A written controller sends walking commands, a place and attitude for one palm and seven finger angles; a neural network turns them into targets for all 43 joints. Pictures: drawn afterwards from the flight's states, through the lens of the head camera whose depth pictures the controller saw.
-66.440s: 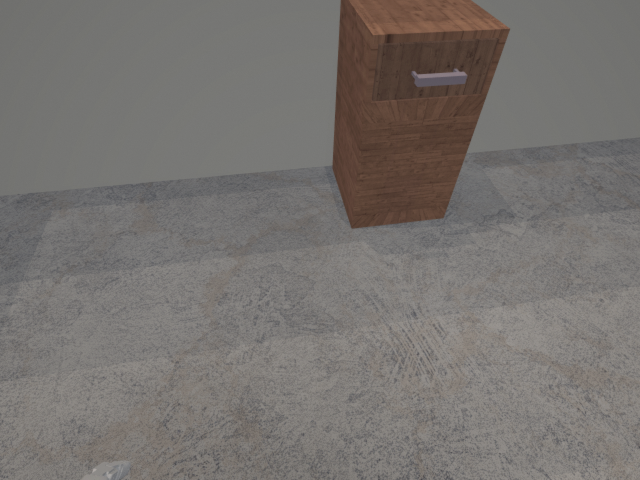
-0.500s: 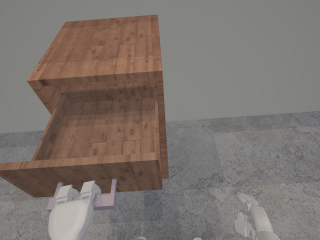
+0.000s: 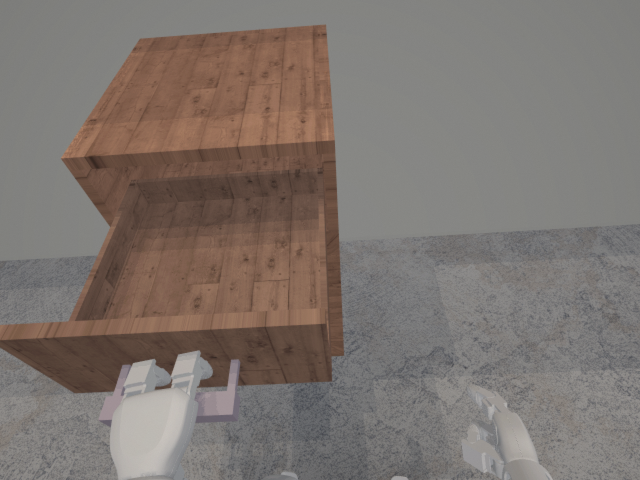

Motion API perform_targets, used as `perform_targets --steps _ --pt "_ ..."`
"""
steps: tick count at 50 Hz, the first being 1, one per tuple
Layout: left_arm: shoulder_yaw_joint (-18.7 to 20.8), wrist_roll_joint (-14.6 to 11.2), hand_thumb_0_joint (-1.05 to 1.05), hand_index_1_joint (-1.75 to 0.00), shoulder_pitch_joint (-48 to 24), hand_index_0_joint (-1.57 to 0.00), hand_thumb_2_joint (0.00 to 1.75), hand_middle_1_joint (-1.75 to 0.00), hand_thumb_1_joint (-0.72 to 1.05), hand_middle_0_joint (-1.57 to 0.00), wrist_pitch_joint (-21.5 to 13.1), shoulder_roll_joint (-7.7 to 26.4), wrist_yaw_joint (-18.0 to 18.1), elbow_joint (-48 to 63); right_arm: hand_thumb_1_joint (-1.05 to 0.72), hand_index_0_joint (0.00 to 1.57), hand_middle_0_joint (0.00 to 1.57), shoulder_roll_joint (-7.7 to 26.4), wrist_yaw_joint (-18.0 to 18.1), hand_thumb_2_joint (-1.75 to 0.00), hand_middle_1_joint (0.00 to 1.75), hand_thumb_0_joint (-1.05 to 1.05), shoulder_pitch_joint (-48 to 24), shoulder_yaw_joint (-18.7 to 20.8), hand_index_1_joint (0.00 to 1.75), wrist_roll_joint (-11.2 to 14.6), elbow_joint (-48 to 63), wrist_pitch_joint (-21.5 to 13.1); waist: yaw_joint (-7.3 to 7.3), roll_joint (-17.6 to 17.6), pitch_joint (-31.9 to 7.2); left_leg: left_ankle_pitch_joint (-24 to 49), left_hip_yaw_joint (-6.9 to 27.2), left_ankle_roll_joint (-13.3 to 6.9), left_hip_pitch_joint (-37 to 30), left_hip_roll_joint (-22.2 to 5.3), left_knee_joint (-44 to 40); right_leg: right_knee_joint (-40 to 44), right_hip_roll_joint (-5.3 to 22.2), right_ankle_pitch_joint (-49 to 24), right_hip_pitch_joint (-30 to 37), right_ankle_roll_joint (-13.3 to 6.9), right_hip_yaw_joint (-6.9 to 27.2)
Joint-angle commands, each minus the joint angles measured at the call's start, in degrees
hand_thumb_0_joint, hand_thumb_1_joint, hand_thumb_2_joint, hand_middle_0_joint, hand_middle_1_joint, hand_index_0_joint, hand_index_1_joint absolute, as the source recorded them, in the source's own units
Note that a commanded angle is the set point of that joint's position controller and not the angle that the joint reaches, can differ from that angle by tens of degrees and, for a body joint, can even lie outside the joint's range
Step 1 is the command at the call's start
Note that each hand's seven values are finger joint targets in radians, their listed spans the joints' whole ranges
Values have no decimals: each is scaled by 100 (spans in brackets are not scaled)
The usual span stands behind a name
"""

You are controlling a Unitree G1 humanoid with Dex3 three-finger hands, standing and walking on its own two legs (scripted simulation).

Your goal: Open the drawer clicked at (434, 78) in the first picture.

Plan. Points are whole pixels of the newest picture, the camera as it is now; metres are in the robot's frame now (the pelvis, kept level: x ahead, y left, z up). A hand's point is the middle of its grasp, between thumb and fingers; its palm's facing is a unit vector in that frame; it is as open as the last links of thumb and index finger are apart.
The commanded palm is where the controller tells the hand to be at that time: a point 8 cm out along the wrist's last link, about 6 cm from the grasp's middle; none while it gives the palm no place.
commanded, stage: lift the hand off the handle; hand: left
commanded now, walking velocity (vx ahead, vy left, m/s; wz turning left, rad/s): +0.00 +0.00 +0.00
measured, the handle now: (176, 389) +0.23 +0.22 -0.01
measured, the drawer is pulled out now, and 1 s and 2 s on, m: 0.30 0.30 0.30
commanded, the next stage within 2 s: draw the hand back to the body in 1.20 s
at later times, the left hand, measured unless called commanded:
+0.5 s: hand (156, 411) +0.18 +0.20 +0.05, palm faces +0.07 -0.12 -0.99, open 13.7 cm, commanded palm +0.15 +0.20 +0.11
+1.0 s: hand (118, 376) +0.19 +0.22 +0.12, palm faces +0.11 -0.15 -0.98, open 13.8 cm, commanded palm +0.16 +0.20 +0.18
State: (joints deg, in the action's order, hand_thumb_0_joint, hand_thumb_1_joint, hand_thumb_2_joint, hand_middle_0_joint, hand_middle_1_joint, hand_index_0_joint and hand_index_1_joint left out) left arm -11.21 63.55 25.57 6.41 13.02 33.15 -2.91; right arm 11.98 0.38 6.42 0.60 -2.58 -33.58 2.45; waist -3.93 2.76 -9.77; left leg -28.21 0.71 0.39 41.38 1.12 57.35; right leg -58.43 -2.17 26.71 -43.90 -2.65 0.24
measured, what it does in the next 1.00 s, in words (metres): stands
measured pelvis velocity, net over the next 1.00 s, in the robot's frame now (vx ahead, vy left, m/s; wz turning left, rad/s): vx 0.02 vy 0.01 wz -0.02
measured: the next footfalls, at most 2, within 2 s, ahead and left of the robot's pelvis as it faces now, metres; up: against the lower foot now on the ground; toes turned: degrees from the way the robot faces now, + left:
none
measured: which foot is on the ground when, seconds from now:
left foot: down 0.00-1.00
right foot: down 0.00-1.00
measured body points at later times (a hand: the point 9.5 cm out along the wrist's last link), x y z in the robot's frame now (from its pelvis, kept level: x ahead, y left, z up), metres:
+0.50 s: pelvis +0.01 +0.00 +0.03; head +0.01 -0.04 +0.48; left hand +0.17 +0.21 +0.10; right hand +0.23 -0.20 -0.06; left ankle +0.00 +0.13 -0.67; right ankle +0.02 -0.09 -0.67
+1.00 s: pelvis +0.02 +0.01 +0.05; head +0.01 -0.03 +0.50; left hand +0.18 +0.22 +0.17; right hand +0.25 -0.19 -0.03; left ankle +0.00 +0.13 -0.67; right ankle +0.02 -0.09 -0.67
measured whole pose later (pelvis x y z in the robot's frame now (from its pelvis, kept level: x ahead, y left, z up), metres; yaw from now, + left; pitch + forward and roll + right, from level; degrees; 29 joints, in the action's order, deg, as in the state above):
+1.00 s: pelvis +0.02 +0.01 +0.05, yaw -1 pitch +1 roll +0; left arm -8.1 56.5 32.4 8.7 20.1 15.8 22.5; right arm 12.9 -2.2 6.7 -0.7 -0.2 -32.4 3.4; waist -6.5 5.7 -4.9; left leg -21.5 -0.1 -0.4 16.6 0.5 36.7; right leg -37.4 -2.6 19.6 -19.2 -1.8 1.8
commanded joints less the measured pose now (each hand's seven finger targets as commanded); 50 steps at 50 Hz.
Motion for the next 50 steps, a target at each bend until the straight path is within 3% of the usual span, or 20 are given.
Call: perform_targets --steps 1,4,8,14,16,20,23,24,30,38,43,50 --pt "432 -25 0 -120 145 -30 30 -120 -50 -30 9 793 263 1703 -90 20 20 547 -12 -90 30 0 -715 190 30 27 1103 -276 -12 -301 -1142 1470 -119 -207 -977 154 -823 1218 20 -1742 1091 -47 178" --pt "505 -109 0 -120 404 -30 30 -120 -50 -30 59 842 160 1677 -90 20 20 537 -43 -90 30 0 -764 162 30 73 1124 -255 0 -455 -770 1413 -111 -207 -963 146 -950 1389 16 -1746 1185 -30 261" --pt "397 -164 0 -120 196 -30 30 -120 -50 -30 187 778 -39 1665 -90 20 20 558 -39 -90 30 0 -829 147 30 123 1132 -210 64 -546 -362 1175 -74 -215 -1077 114 -1197 1703 22 -1317 1202 -21 276" --pt "270 -251 0 -120 122 -30 30 -120 -50 -30 61 856 -369 2261 -90 20 20 547 -55 -90 30 0 -788 132 30 115 1192 -263 2 -341 -488 1267 -77 -262 -1558 113 -1403 1915 60 -1156 1412 -17 276" --pt "281 -218 0 -120 200 -30 30 -120 -50 -30 -29 893 -422 2328 -90 20 20 531 -69 -90 30 0 -798 115 30 99 1200 -280 -28 -306 -330 1269 -67 -258 -1625 118 -1448 1985 47 -1089 1380 -26 267" --pt "606 -176 0 -120 94 -30 30 -120 -50 -30 -55 1122 -447 2258 -90 20 20 499 -72 -90 30 0 -854 109 30 122 1125 -265 -71 -373 -90 1159 -64 -214 -1663 92 -1613 2168 39 -891 1465 -35 344" --pt "833 -217 0 -120 130 -30 30 -120 -50 -30 -22 1253 -463 2392 -90 20 20 491 -77 -90 30 0 -895 111 30 141 1125 -275 -136 -266 -222 1381 -73 -184 -1816 96 -1712 2226 25 -1235 1759 -59 438" --pt "700 -253 0 -120 331 -30 30 -120 -50 -30 20 1117 -501 2435 -90 20 20 474 -114 -90 30 0 -905 97 30 150 1153 -292 -191 -183 -294 1455 -87 -191 -1866 98 -1745 2185 34 -1320 1841 -50 395" --pt "539 -461 0 -120 -1 -30 30 -120 -50 -30 98 1082 -834 2928 -90 20 20 491 -117 -90 30 0 -977 104 30 176 1106 -278 -89 -295 -114 1607 -57 -234 -2143 45 -1976 2419 60 -1405 2014 -9 335" --pt "576 -467 0 -120 188 -30 30 -120 -50 -30 -21 1182 -1169 3330 -90 20 20 473 -216 -90 30 0 -979 68 30 175 1143 -312 -181 -295 36 1845 -22 -224 -2483 -1 -2182 2660 70 -1477 2169 -44 358" --pt "875 -550 0 -120 391 -30 30 -120 -50 -30 67 1412 -1318 3565 -90 20 20 469 -245 -90 30 0 -1075 34 30 235 1183 -278 -299 -287 3 2040 -74 -194 -2566 -15 -2355 2792 93 -1813 2561 -30 418" --pt "761 -749 0 -120 183 -30 30 -120 -50 -30 182 1396 -1685 4063 -90 20 20 494 -289 -90 30 0 -1094 24 30 290 1190 -239 -220 -184 134 2334 -78 -226 -2862 -77 -2568 2977 100 -2079 2709 1 320"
